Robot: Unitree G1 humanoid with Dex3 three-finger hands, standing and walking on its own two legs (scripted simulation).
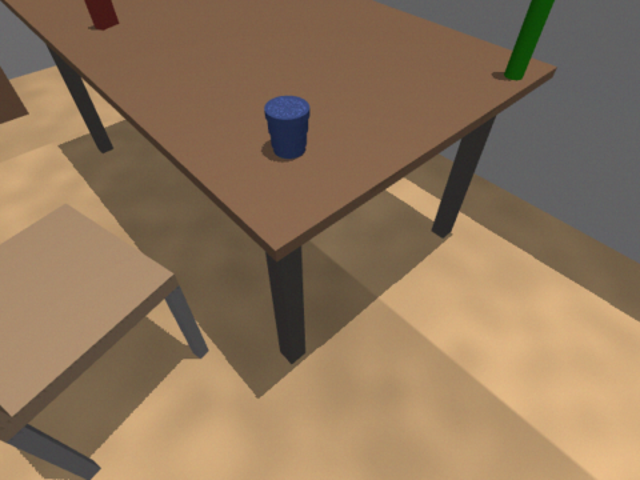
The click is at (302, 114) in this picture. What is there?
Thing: tapered cup
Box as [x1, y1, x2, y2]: [264, 96, 309, 158]
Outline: 279,96 269,100 264,107 265,117 268,123 268,130 271,136 271,144 274,152 278,156 284,158 293,158 299,156 304,151 304,147 306,144 309,106 305,100 299,97
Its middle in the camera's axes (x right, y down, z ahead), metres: -0.06 -0.24 +0.83
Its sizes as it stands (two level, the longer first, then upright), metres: 0.092 0.092 0.102
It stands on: a support 0.73 m high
